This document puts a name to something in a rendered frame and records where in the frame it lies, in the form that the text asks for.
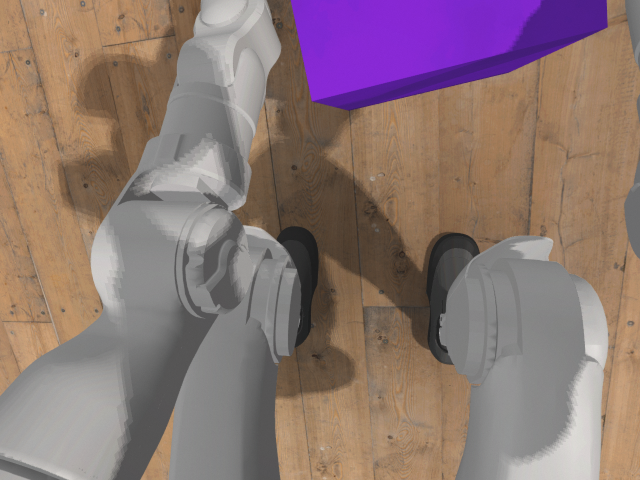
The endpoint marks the left robot upper arm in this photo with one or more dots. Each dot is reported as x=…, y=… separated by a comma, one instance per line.
x=97, y=406

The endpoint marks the carton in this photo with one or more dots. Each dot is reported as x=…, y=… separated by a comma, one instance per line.
x=359, y=53

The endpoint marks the left robot shin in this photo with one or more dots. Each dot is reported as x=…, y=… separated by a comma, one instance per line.
x=258, y=237

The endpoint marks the robot left forearm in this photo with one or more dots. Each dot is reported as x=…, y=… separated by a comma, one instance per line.
x=202, y=151

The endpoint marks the left robot thigh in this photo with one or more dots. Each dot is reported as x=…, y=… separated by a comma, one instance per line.
x=224, y=415

